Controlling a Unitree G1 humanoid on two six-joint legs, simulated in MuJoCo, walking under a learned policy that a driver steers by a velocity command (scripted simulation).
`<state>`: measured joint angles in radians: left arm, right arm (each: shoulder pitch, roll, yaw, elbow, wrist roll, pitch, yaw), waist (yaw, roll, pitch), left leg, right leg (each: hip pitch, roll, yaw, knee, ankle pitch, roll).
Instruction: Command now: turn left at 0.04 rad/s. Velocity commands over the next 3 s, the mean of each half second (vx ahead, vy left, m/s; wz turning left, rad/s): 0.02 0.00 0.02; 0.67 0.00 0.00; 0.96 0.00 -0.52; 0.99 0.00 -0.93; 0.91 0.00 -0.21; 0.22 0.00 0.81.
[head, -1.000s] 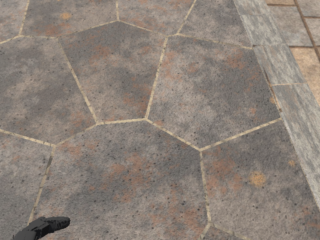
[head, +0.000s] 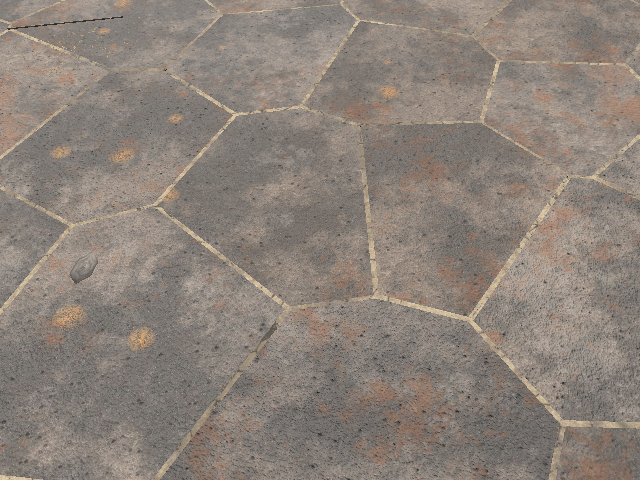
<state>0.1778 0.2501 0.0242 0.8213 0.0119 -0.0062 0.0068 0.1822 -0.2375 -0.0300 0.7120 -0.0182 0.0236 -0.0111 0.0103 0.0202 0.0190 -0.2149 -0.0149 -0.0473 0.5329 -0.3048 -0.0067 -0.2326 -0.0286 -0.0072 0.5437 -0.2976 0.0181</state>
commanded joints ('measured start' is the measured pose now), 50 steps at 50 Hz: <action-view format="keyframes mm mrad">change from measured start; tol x16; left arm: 1 -18 112 22 -42 -1 -15 9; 26 140 201 55 156 -44 -23 21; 50 -299 16 -3 -153 -42 -104 -49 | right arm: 1 -19 -94 -30 -53 2 -13 -9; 24 119 -92 -45 170 27 -19 -39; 28 -76 -81 -41 76 57 -95 -9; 37 458 -102 -74 279 46 -130 -3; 43 206 -77 -13 180 14 -154 44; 50 359 -81 1 236 28 -152 -7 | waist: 1 0 -45 -32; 22 -4 -24 -2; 27 54 -249 166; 35 -110 -101 12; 38 -174 291 -51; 41 -76 46 41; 50 -82 49 145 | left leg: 1 -13 39 -38 -71 161 24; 22 22 36 -16 -89 203 -7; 25 -198 -15 48 59 -383 31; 29 -429 115 -11 442 -167 66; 36 286 -29 214 -36 56 21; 39 440 474 -792 -377 -617 311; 50 117 216 -33 -539 153 180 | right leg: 1 13 -41 48 -91 151 -27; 22 17 -16 36 -118 156 -41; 26 20 -252 423 -365 -739 -227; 28 4 -384 597 -471 -561 -291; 35 -200 -129 118 -256 -283 -171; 38 -688 52 44 612 -211 -96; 40 -980 -55 148 833 -45 -145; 50 -620 -64 -37 274 442 -34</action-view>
